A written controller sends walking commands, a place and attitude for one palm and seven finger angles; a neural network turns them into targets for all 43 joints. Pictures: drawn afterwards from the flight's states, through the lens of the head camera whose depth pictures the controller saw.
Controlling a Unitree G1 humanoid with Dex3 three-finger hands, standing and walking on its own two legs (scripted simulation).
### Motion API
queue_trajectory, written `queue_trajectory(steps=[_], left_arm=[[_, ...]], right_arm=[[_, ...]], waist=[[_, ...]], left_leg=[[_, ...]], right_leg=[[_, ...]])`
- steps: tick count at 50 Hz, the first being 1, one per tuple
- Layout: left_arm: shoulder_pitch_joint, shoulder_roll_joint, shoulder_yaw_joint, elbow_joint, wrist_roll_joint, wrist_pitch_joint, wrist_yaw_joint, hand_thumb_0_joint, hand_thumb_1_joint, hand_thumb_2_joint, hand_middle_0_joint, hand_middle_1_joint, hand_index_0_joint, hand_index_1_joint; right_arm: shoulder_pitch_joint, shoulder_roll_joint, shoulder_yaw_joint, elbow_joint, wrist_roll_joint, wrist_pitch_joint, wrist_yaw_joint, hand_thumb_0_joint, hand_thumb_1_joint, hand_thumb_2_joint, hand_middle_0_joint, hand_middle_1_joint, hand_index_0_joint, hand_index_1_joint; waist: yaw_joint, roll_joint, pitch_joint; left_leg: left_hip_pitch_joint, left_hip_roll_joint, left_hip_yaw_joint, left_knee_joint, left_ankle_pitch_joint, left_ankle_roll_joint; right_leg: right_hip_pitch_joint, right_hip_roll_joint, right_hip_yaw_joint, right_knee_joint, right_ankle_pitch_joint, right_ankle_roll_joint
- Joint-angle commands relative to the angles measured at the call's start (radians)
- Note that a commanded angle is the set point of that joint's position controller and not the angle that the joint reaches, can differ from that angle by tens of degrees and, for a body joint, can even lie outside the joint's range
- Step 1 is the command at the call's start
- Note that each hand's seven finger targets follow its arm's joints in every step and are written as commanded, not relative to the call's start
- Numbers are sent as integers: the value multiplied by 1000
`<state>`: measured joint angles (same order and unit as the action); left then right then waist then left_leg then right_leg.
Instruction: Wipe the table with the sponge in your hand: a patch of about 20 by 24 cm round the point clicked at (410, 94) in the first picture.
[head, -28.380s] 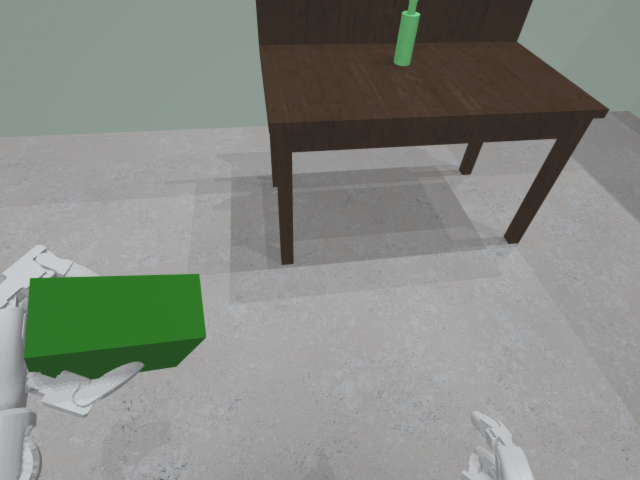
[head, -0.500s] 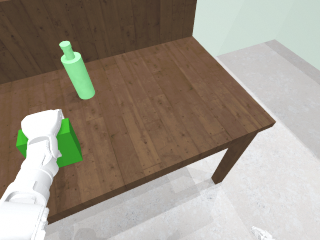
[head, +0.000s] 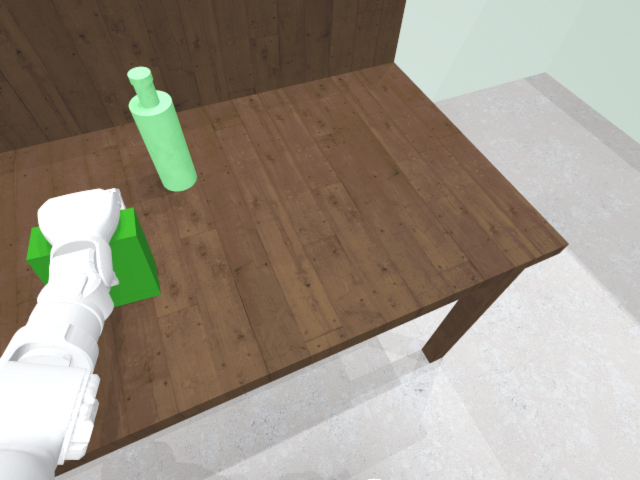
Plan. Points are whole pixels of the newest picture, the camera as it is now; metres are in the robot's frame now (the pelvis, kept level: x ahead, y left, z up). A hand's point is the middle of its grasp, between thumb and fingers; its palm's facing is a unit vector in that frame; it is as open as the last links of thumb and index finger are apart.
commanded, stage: wipe forward along the first lane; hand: left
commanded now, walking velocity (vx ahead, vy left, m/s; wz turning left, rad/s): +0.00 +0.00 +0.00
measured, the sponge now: (106, 273) +0.40 +0.33 -0.04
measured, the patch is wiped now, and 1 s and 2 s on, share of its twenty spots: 0.45 0.70 0.75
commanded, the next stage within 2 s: slide across to the middle lane in 0.16 s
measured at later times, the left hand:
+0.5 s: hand (109, 224) +0.44 +0.31 +0.02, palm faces -0.11 -0.01 -0.99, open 10.4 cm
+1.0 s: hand (155, 216) +0.46 +0.25 +0.02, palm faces -0.11 -0.01 -0.99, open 10.4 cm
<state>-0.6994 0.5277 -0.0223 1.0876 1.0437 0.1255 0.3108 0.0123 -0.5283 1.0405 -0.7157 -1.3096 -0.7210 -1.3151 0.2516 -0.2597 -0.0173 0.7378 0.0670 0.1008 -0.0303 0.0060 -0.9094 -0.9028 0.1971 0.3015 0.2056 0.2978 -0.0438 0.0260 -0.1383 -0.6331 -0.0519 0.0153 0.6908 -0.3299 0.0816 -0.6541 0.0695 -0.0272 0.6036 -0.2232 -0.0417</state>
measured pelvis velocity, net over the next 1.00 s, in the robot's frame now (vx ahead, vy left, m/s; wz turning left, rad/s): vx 0.02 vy -0.01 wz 0.01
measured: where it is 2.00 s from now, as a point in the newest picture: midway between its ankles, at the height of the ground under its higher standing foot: outside the picture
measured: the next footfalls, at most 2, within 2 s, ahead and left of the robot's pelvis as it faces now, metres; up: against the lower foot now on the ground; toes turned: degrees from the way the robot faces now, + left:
none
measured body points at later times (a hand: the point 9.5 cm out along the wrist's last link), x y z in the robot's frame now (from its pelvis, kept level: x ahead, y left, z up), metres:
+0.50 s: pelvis +0.01 +0.01 +0.00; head +0.09 +0.03 +0.44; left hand +0.45 +0.31 +0.07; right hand +0.07 -0.25 -0.13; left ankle -0.01 +0.06 -0.72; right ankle +0.03 -0.10 -0.72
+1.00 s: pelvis +0.02 -0.01 +0.01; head +0.10 +0.00 +0.45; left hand +0.46 +0.25 +0.07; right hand +0.11 -0.27 -0.13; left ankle -0.01 +0.06 -0.72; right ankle +0.03 -0.10 -0.72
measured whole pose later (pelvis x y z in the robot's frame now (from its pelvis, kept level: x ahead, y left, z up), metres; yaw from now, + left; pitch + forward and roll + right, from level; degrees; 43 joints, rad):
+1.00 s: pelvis +0.02 -0.01 +0.01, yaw +0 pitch +15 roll -2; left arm -0.81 0.38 -0.13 1.15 1.01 0.28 0.35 0.01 -0.52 1.04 -0.69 -1.33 -0.70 -1.34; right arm 0.20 -0.24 -0.02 0.78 0.05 0.13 0.00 0.00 -0.91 -0.90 0.20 0.30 0.21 0.30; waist -0.06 0.03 -0.13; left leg -0.56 -0.05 0.00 0.62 -0.33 0.07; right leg -0.58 0.08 -0.03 0.54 -0.23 -0.05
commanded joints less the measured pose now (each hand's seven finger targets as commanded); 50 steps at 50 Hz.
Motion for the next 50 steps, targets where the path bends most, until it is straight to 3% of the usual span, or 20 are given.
queue_trajectory(steps=[1,8,12,16,20,21,23,26,29,33,36,39,41,42,49,50], left_arm=[[-306,151,2,-74,15,18,30,0,100,1300,-1200,-1600,-1200,-1600],[-379,148,-11,-17,24,39,40,0,100,1300,-1200,-1600,-1200,-1600],[-401,192,11,6,29,47,38,0,100,1300,-1200,-1600,-1200,-1600],[-423,134,-17,-54,13,39,24,0,100,1300,-1200,-1600,-1200,-1600],[-438,64,-64,-121,-11,34,14,0,100,1300,-1200,-1600,-1200,-1600],[-447,59,-48,-139,-30,28,15,0,100,1300,-1200,-1600,-1200,-1600],[-423,72,-40,-122,-34,35,19,0,100,1300,-1200,-1600,-1200,-1600],[-457,23,-70,-162,-36,45,25,0,100,1300,-1200,-1600,-1200,-1600],[-436,42,-68,-113,-4,77,32,0,100,1300,-1200,-1600,-1200,-1600],[-483,31,-73,-118,-5,102,47,0,100,1300,-1200,-1600,-1200,-1600],[-459,76,-19,-104,-16,114,58,0,100,1300,-1200,-1600,-1200,-1600],[-484,18,-77,-99,-3,125,60,0,100,1300,-1200,-1600,-1200,-1600],[-470,33,-50,-94,-2,131,63,0,100,1300,-1200,-1600,-1200,-1600],[-478,-12,-92,-103,-10,134,61,0,100,1300,-1200,-1600,-1200,-1600],[-563,-21,-107,-74,-16,158,70,0,100,1300,-1200,-1600,-1200,-1600],[-552,-9,-95,-71,-14,163,72,0,100,1300,-1200,-1600,-1200,-1600]], right_arm=[[35,-167,-53,-82,-2,-25,-4,0,-900,-900,200,300,200,300],[66,-174,-56,-66,-13,-15,2,0,-900,-900,200,300,200,300],[81,-180,-53,-58,-17,-10,3,0,-900,-900,200,300,200,300],[76,-166,-60,-68,-16,-11,10,0,-900,-900,200,300,200,300],[73,-158,-67,-65,-16,-4,15,0,-900,-900,200,300,200,300],[68,-154,-69,-63,-13,-8,13,0,-900,-900,200,300,200,300],[69,-158,-68,-52,-15,-2,13,0,-900,-900,200,300,200,300],[40,-148,-65,-50,-10,-2,14,0,-900,-900,200,300,200,300],[43,-152,-60,-38,-17,10,19,0,-900,-900,200,300,200,300],[26,-148,-55,-36,-19,10,19,0,-900,-900,200,300,200,300],[8,-149,-51,-39,-19,12,14,0,-900,-900,200,300,200,300],[15,-141,-50,-39,-21,10,16,0,-900,-900,200,300,200,300],[10,-143,-52,-35,-21,10,18,0,-900,-900,200,300,200,300],[8,-140,-52,-40,-23,10,19,0,-900,-900,200,300,200,300],[6,-137,-46,-23,-21,7,14,0,-900,-900,200,300,200,300],[5,-138,-46,-22,-21,8,15,0,-900,-900,200,300,200,300]], waist=[[-27,11,-265],[-44,-11,-269],[-42,3,-302],[-36,63,-354],[-45,65,-379],[-43,61,-383],[-40,45,-356],[-40,93,-334],[-36,56,-301],[-41,51,-307],[-28,21,-333],[-39,23,-358],[-33,20,-374],[-42,29,-378],[-72,7,-347],[-66,17,-354]], left_leg=[[181,63,-107,-90,256,-63],[194,72,-123,-76,268,-77],[191,69,-119,-64,301,-77],[258,78,-129,-64,367,-89],[332,93,-142,-61,422,-97],[345,97,-149,-64,459,-99],[345,96,-148,-74,452,-100],[371,101,-158,-91,486,-109],[342,92,-141,-97,480,-107],[324,84,-123,-108,447,-101],[285,71,-102,-113,431,-91],[290,67,-90,-107,450,-85],[297,70,-93,-104,492,-90],[310,69,-86,-100,486,-85],[258,58,-70,-107,391,-63],[254,55,-64,-107,378,-58]], right_leg=[[105,-24,35,-46,102,-28],[55,-18,20,-35,79,-27],[70,-16,25,-28,105,-30],[74,-14,24,-31,128,-32],[76,-8,19,-42,147,-24],[82,-10,18,-42,161,-25],[96,-9,17,-54,160,-23],[89,-12,20,-61,159,-26],[121,-10,19,-68,179,-30],[160,-14,24,-74,202,-29],[231,-21,40,-76,257,-28],[248,-25,44,-73,307,-25],[260,-26,47,-68,333,-25],[257,-24,46,-72,337,-22],[275,-33,58,-87,345,-15],[285,-35,62,-89,347,-15]])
